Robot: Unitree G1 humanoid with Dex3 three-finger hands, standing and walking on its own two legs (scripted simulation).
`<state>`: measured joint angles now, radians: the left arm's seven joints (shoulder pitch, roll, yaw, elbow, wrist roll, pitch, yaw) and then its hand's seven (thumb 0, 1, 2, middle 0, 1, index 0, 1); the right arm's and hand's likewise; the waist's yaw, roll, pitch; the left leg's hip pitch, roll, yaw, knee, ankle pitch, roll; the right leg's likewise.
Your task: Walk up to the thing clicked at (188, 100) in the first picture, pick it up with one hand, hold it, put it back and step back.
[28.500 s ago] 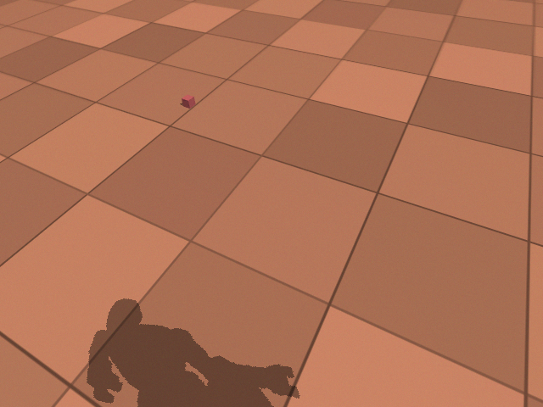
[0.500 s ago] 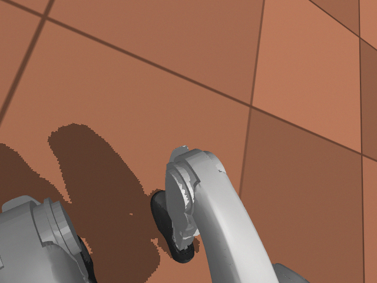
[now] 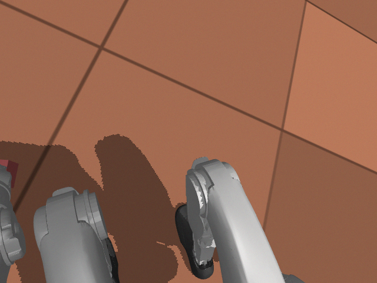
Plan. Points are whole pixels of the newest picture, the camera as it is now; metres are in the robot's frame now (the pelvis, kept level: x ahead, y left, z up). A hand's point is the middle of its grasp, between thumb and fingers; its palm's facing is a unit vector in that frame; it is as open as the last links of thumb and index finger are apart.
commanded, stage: withdraw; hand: left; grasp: from above
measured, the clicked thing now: out of the picture +0.38 +0.37 -0.29
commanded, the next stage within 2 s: home in 0.58 s
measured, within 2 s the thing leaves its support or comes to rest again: neither
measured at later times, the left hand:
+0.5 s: hand out of the picture +0.35 +0.34 -0.13, palm faces -0.52 -0.18 -0.84, open 13.9 cm
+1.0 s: hand out of the picture +0.36 +0.36 -0.08, palm faces -0.40 -0.23 -0.89, open 11.9 cm
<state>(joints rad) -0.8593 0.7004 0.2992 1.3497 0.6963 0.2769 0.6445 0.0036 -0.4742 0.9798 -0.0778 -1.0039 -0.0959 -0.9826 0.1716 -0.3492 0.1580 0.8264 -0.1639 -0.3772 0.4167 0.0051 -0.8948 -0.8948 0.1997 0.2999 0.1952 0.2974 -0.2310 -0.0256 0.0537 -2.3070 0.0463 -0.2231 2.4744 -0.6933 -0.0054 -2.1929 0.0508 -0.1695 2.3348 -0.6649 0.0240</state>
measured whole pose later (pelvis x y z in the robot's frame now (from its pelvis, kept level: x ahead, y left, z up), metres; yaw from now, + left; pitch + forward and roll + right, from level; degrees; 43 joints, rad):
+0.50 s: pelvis -0.01 -0.01 +0.02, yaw +6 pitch +30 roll -6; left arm -0.76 0.67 0.03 1.25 1.11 -0.20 0.23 0.00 -0.49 1.00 -0.11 -0.99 -0.10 -0.99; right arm 0.12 -0.32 0.05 0.76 -0.09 -0.17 0.16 0.01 -0.90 -0.90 0.20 0.30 0.20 0.30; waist -0.14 -0.02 -0.04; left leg -2.24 0.03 -0.11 2.35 -0.65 0.00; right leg -2.16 0.02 -0.08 2.29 -0.66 0.01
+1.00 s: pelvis +0.00 +0.00 +0.05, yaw +6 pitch +34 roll -6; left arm -0.64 0.63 0.06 1.02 0.96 -0.12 0.21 0.00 -0.07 0.94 -0.21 -0.71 -0.21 -0.71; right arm 0.15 -0.26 -0.02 0.72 -0.08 -0.06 0.11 0.01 -0.90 -0.89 0.20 0.30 0.20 0.30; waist -0.09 0.04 -0.13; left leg -2.20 0.03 -0.09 2.26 -0.67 0.02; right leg -2.12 0.02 -0.06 2.20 -0.69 0.03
